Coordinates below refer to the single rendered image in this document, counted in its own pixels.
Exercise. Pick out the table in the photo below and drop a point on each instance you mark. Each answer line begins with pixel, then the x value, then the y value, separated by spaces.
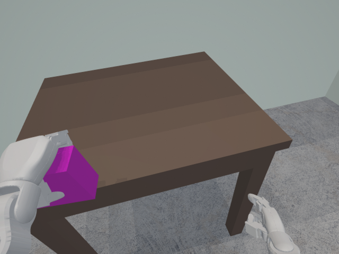
pixel 150 127

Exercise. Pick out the right robot hand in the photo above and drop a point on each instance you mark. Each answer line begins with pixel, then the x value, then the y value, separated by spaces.
pixel 260 226

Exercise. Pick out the sponge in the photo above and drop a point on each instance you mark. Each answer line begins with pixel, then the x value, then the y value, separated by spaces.
pixel 71 174

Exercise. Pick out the left robot forearm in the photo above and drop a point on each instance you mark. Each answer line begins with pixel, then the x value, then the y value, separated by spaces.
pixel 18 208

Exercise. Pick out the right robot forearm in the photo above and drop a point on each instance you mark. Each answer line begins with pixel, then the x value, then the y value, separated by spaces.
pixel 279 242

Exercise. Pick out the left robot hand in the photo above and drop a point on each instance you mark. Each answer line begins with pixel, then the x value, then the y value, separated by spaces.
pixel 30 159

